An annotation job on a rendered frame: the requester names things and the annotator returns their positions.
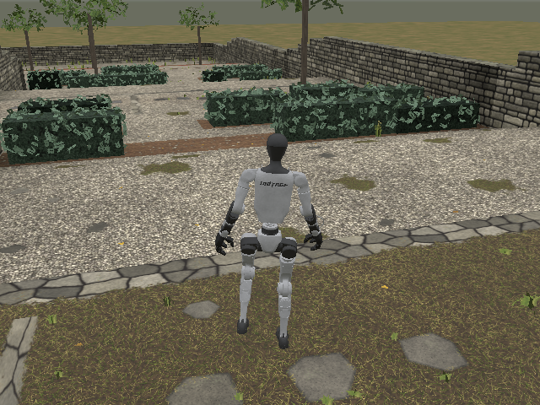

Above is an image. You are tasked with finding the right robot forearm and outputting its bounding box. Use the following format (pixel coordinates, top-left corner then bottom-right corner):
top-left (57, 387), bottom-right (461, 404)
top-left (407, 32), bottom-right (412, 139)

top-left (305, 204), bottom-right (321, 236)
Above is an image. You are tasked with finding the humanoid robot head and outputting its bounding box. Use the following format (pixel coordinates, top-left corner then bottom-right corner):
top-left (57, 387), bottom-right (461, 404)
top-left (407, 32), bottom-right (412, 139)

top-left (261, 133), bottom-right (289, 174)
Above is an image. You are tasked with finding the robot right upper arm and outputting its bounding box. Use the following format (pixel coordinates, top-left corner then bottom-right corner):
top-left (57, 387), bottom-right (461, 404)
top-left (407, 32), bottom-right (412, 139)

top-left (292, 171), bottom-right (313, 217)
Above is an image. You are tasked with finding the left robot forearm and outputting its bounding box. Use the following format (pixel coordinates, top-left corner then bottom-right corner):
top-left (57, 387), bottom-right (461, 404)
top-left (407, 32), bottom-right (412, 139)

top-left (219, 201), bottom-right (239, 238)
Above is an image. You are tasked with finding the robot right hand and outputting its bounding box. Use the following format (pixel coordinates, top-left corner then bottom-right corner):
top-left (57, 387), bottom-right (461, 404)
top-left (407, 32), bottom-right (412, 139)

top-left (304, 233), bottom-right (323, 251)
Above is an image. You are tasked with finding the robot left hand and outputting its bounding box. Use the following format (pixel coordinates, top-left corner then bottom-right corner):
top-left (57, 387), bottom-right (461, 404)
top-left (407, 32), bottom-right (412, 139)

top-left (215, 233), bottom-right (234, 256)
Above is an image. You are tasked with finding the robot left upper arm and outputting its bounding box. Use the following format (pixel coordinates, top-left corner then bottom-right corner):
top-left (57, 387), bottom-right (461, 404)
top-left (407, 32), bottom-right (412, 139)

top-left (231, 169), bottom-right (257, 215)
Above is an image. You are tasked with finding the robot right thigh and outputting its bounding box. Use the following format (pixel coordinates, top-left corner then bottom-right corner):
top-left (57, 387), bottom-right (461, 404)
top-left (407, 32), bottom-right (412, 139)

top-left (277, 237), bottom-right (297, 297)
